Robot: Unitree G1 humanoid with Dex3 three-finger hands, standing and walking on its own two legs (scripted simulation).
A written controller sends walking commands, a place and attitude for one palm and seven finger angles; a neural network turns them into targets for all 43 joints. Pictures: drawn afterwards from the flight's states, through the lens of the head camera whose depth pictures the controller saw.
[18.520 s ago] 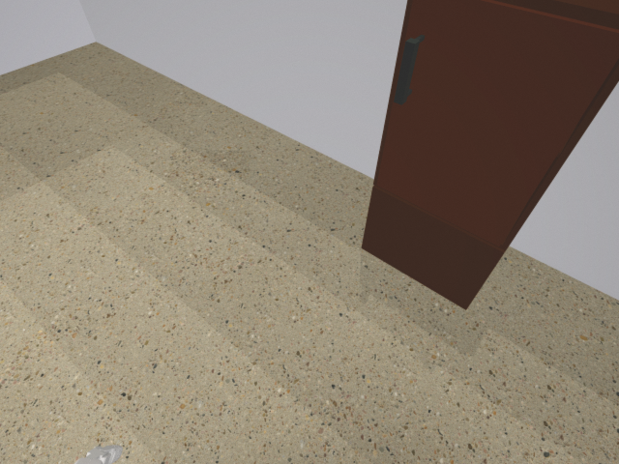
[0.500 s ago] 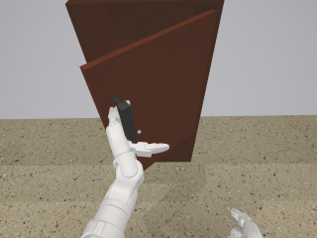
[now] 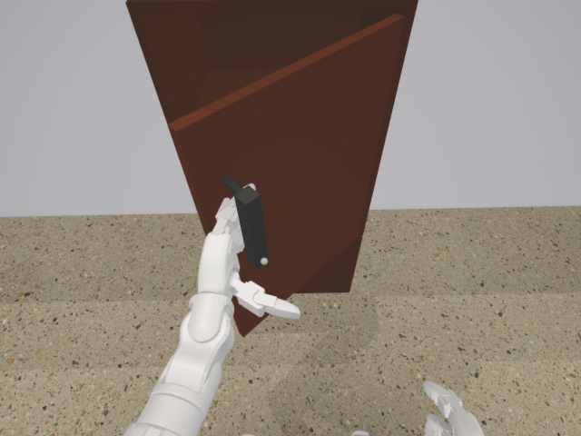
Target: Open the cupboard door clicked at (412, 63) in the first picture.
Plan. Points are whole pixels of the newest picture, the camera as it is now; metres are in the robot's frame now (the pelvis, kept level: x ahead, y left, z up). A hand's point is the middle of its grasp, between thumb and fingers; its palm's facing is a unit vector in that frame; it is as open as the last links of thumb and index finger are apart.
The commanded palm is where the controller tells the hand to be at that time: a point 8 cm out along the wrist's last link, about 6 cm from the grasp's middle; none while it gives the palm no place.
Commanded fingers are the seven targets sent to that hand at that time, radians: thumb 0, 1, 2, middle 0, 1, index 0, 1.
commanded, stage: slide the hand sideways off the handle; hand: left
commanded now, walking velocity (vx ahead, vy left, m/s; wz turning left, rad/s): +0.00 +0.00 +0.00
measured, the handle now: (243, 222) +0.39 +0.09 +0.08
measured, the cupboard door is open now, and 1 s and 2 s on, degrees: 43 43 43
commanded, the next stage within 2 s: draw the hand back to the body in 0.76 s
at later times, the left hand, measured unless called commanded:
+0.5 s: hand (232, 292) +0.28 +0.09 +0.07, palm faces +0.01 -1.00 -0.04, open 16.3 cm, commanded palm +0.25 +0.16 +0.07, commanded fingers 0.00 -0.50 0.30 -0.15 -0.30 -0.15 -0.30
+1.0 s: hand (198, 313) +0.25 +0.13 +0.08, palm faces +0.02 -1.00 -0.06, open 16.3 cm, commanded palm +0.22 +0.19 +0.09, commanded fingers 0.00 -0.50 0.30 -0.15 -0.30 -0.15 -0.30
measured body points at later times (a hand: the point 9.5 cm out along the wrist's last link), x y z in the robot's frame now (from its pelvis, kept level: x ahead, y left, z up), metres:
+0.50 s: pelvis +0.02 -0.02 +0.00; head +0.06 -0.03 +0.45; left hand +0.28 +0.15 +0.07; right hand +0.22 -0.23 -0.09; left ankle +0.01 +0.11 -0.70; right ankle +0.05 -0.12 -0.70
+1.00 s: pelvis +0.02 -0.02 -0.01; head +0.05 -0.04 +0.44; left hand +0.24 +0.18 +0.08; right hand +0.21 -0.25 -0.09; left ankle +0.01 +0.11 -0.70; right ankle +0.05 -0.12 -0.70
